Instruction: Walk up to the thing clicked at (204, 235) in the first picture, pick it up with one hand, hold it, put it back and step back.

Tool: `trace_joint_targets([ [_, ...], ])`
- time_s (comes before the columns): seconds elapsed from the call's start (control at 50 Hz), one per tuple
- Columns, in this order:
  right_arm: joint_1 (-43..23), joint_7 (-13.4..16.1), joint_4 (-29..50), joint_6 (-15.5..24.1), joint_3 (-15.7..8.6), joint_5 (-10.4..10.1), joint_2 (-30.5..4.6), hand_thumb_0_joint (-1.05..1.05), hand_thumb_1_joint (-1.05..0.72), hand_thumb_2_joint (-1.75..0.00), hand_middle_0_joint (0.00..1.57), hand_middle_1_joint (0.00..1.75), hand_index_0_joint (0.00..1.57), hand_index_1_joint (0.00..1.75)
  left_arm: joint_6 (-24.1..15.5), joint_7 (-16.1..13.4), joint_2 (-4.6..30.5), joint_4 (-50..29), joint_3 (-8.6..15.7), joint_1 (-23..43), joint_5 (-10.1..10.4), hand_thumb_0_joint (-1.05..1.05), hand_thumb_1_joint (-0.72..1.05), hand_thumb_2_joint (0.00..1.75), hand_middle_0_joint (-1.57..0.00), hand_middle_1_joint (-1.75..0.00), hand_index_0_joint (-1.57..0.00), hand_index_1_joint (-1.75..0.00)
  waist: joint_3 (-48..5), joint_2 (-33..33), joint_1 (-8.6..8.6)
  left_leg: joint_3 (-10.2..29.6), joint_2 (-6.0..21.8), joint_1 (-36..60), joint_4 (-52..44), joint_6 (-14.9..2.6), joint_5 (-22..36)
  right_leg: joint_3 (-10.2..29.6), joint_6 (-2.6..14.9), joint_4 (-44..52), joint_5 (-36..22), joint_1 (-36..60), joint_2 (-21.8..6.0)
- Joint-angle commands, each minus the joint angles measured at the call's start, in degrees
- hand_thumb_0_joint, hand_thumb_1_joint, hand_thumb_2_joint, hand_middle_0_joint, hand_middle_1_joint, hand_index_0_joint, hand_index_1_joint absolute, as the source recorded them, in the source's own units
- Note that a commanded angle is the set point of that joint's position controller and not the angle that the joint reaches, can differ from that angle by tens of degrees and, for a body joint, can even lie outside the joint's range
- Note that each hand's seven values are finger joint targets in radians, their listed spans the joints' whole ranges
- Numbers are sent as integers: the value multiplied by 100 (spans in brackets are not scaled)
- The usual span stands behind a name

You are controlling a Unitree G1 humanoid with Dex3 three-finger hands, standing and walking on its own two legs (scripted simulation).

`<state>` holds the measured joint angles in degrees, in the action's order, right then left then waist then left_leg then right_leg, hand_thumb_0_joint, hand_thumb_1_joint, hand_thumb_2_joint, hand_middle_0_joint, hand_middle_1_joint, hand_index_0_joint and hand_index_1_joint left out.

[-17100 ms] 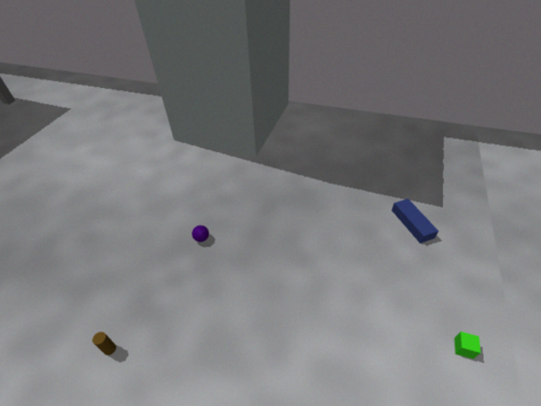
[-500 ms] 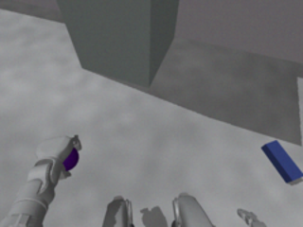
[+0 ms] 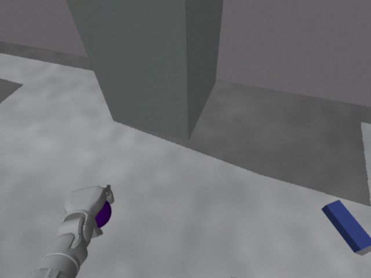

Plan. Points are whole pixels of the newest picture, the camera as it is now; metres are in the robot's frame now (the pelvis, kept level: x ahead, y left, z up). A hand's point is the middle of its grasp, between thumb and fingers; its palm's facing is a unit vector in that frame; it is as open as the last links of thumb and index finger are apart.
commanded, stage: lift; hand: left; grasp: from above
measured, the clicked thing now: (95, 212) +0.35 +0.23 -0.09
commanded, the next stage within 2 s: hold in 0.10 s
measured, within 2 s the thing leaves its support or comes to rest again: neither
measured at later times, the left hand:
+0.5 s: hand (90, 200) +0.35 +0.22 -0.02, palm faces -0.44 -0.07 -0.89, open 9.7 cm
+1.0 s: hand (88, 201) +0.33 +0.21 +0.00, palm faces -0.46 -0.05 -0.89, open 9.7 cm
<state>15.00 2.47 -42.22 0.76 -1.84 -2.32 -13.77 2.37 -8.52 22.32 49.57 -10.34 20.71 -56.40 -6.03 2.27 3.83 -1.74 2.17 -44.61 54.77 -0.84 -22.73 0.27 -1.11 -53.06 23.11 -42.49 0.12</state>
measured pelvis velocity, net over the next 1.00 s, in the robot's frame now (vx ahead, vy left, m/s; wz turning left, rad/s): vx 0.03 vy -0.01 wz -0.01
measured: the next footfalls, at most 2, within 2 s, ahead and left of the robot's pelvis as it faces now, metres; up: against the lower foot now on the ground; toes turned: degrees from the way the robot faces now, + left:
none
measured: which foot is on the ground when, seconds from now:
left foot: down 0.00-1.00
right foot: down 0.00-1.00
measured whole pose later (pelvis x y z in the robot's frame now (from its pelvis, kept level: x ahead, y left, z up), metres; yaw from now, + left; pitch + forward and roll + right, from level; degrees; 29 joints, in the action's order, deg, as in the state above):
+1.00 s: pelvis +0.03 -0.01 +0.05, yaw -1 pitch +4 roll +0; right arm 13.0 2.4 -39.5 -3.5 -2.3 -3.7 -14.9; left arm 1.4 -0.1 22.1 40.7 -12.9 16.2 -56.4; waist -2.4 2.7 0.6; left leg -3.4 1.2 -19.9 31.2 -0.4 -14.9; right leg 1.6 -0.7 -31.7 16.0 -19.3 -0.5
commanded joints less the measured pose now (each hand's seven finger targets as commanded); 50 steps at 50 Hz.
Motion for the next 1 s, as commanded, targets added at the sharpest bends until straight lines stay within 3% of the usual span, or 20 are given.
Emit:
trace_joint_targets([
  [0.0, 65, 66, 597, 168, -315, -2, -857, 0, -91, -90, 20, 30, 20, 30, 5, -174, 1137, -1119, 359, 1549, -4, 0, 47, 87, -80, -96, -84, -92, -1654, 73, -130, 193, -213, 1718, -1136, 64, 1109, -10, 203, 1099, -1066, 1063, 240],
  [0.1, 76, 75, 597, 143, -321, -6, -874, 0, -91, -90, 20, 30, 20, 30, -29, -178, 1107, -1103, 349, 1593, 7, 0, 48, 93, -82, -98, -85, -95, -1524, -115, -35, 146, -229, 2004, -1371, 41, 1272, 10, 164, 1435, -1246, 1340, 213],
  [0.14, 85, 82, 552, 143, -339, -7, -857, 0, -90, -90, 20, 30, 20, 30, -48, -210, 1186, -1307, 412, 1677, -45, 0, 50, 93, -82, -100, -86, -96, -1711, 114, -138, 138, -227, 2246, -1468, 79, 1503, 18, 191, 1449, -1426, 1475, 222],
  [0.18, 79, 70, 555, 136, -334, -16, -857, 0, -90, -90, 20, 30, 20, 30, -22, -203, 970, -1199, 282, 1639, -34, 0, 50, 92, -82, -100, -86, -96, -1548, 76, -59, 159, -200, 2377, -1599, 106, 1565, -17, 205, 1512, -1415, 1456, 241],
  [0.22, 47, 73, 552, 118, -358, -25, -909, 0, -90, -90, 20, 30, 20, 30, -33, -184, 1154, -1274, 353, 1716, -51, 0, 50, 87, -80, -98, -85, -93, -1516, 120, -124, 167, -193, 2486, -1729, 116, 1601, -49, 210, 1603, -1404, 1561, 249],
  [0.26, 15, 69, 553, 90, -357, -41, -888, 0, -90, -90, 20, 30, 20, 30, -28, -114, 1053, -1036, 262, 1550, -114, 0, 48, 87, -78, -99, -84, -94, -1333, -36, -108, 105, -231, 2423, -1763, 74, 1610, 6, 193, 1733, -1484, 1632, 228],
  [0.28, -9, 71, 574, 90, -362, -43, -890, 0, -90, -90, 20, 30, 20, 30, -64, -80, 1158, -1335, 299, 1765, -85, 0, 48, 88, -79, -100, -84, -94, -1478, 2, -146, 92, -241, 2503, -1779, 69, 1704, 29, 176, 1783, -1592, 1792, 227],
  [0.32, -21, 70, 580, 90, -358, -53, -888, 0, -90, -90, 20, 30, 20, 30, -65, 0, 1042, -1250, 235, 1657, -16, 0, 49, 89, -79, -101, -84, -95, -1405, -99, -128, 45, -249, 2565, -1821, 48, 1807, 49, 160, 1851, -1737, 1889, 220],
  [0.36, -66, 65, 591, 75, -366, -66, -904, 0, -90, -90, 20, 30, 20, 30, -71, 65, 1154, -1344, 308, 1631, -6, 0, 50, 91, -79, -103, -85, -97, -1463, -31, -181, 44, -257, 2711, -1884, 59, 1970, 69, 160, 1903, -1866, 2028, 219],
  [0.4, -98, 60, 608, 50, -349, -69, -887, 0, -90, -90, 20, 30, 20, 30, -43, 118, 1017, -1151, 230, 1412, -20, 0, 48, 92, -78, -103, -84, -98, -1293, -201, -186, 50, -254, 2699, -1945, 54, 2046, 51, 147, 1968, -1939, 2092, 221],
  [0.42, -118, 61, 652, 44, -349, -73, -880, 0, -90, -90, 20, 30, 20, 30, -59, 134, 1006, -1428, 217, 1530, -4, 0, 50, 91, -79, -102, -84, -97, -1356, -121, -193, 30, -260, 2777, -1990, 57, 2070, 65, 157, 1989, -1980, 2133, 220],
  [0.48, -155, 59, 686, 7, -354, -93, -889, 0, -90, -90, 20, 30, 20, 30, -64, 219, 1150, -1410, 296, 1487, -32, 0, 49, 90, -79, -101, -84, -96, -1356, -146, -236, 2, -265, 2857, -2053, 53, 2200, 73, 155, 2027, -2096, 2265, 220],
  [0.56, -190, 56, 744, -45, -353, -97, -891, 0, -90, -90, 20, 30, 20, 30, -72, 347, 1088, -1446, 241, 1418, -81, 0, 48, 89, -79, -99, -84, -94, -1261, -154, -248, 13, -234, 3008, -2168, 46, 2378, 44, 177, 2091, -2184, 2299, 244],
  [0.6, -200, 52, 772, -65, -358, -89, -916, 0, -90, -90, 20, 30, 20, 30, -107, 355, 1241, -1864, 323, 1681, -43, 0, 50, 90, -79, -100, -84, -95, -1435, 14, -271, -6, -234, 3151, -2218, 54, 2494, 49, 184, 2120, -2287, 2446, 236],
  [0.62, -207, 47, 769, -74, -357, -92, -909, 0, -90, -90, 20, 30, 20, 30, -77, 381, 1146, -1527, 288, 1411, -57, 0, 49, 92, -79, -101, -84, -96, -1289, -79, -261, -13, -224, 3158, -2238, 38, 2539, 35, 185, 2143, -2290, 2412, 246],
  [0.72, -270, 46, 847, -127, -340, -91, -878, 0, -90, -90, 20, 30, 20, 30, -83, 405, 1076, -1677, 249, 1440, -73, 0, 49, 94, -80, -102, -84, -97, -1232, -249, -276, -48, -273, 3158, -2318, -17, 2438, 88, 123, 2312, -2423, 2584, 183],
  [0.78, -330, 45, 883, -159, -342, -109, -899, 0, -89, -90, 20, 30, 20, 30, -74, 459, 1163, -1784, 314, 1375, -54, 0, 50, 94, -78, -103, -84, -98, -1195, -52, -320, -66, -250, 3309, -2447, 18, 2452, 56, 171, 2356, -2278, 2615, 203],
  [0.82, -376, 45, 890, -174, -334, -103, -908, 0, -90, -90, 20, 30, 20, 30, -69, 520, 1071, -1774, 211, 1350, -78, 0, 51, 93, -80, -103, -85, -97, -1116, -182, -299, -19, -229, 3304, -2515, 14, 2391, 34, 174, 2396, -2214, 2603, 217],
  [0.98, -555, 81, 1014, -206, -283, -126, -872, 0, -90, -90, 20, 30, 20, 30, -125, 617, 1207, -2106, 326, 1456, -26, 0, 48, 94, -78, -103, -83, -98, -1056, -123, -377, -60, -251, 3409, -2708, -12, 2081, 70, 164, 2607, -1949, 2717, 179],
])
